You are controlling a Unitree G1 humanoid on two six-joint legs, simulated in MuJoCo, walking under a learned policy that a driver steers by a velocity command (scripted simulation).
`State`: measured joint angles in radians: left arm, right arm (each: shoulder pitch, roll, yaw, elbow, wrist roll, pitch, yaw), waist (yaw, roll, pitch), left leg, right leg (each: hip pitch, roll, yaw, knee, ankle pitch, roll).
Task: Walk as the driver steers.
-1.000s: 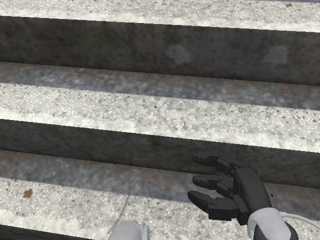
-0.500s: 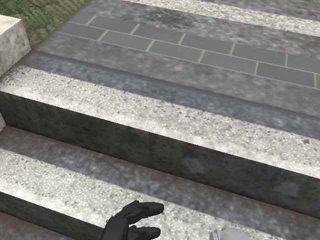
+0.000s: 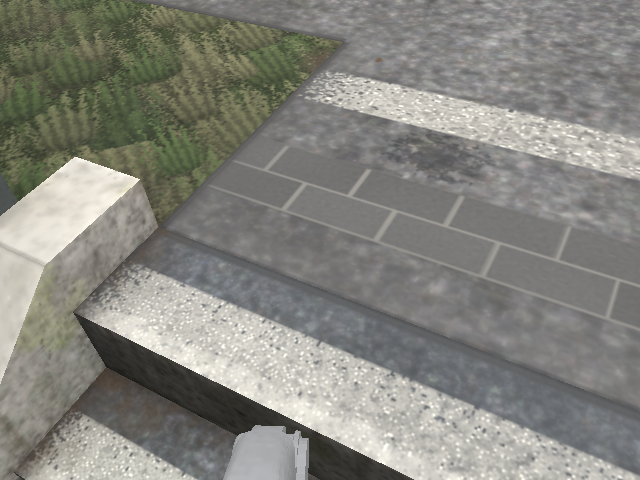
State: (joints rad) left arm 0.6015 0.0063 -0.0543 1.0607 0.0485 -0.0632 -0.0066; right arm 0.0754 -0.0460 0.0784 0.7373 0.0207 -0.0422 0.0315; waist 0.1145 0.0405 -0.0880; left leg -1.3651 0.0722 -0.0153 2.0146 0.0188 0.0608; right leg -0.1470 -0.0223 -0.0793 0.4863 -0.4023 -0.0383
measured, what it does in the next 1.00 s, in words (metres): climbs, turning right: left foot 0.19 m higher, then right foot 0.19 m higher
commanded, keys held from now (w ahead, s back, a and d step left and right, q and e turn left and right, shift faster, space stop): w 0.16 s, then w+e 0.84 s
